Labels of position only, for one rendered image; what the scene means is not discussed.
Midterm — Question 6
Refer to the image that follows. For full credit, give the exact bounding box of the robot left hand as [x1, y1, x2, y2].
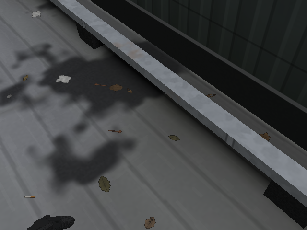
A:
[26, 215, 75, 230]

